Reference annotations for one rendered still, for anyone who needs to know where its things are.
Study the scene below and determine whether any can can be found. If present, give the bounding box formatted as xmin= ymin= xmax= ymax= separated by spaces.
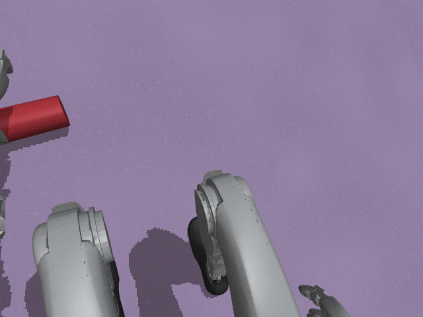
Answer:
xmin=0 ymin=95 xmax=70 ymax=142

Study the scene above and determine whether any right robot foot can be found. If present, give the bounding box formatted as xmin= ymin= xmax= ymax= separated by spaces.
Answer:
xmin=188 ymin=217 xmax=229 ymax=296

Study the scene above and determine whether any left robot hand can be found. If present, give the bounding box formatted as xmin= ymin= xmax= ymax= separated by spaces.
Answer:
xmin=0 ymin=49 xmax=13 ymax=145

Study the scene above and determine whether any right robot hand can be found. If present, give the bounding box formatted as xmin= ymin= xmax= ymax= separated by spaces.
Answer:
xmin=298 ymin=285 xmax=351 ymax=317

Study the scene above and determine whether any left robot foot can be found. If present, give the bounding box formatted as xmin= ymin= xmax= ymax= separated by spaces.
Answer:
xmin=109 ymin=256 xmax=125 ymax=317

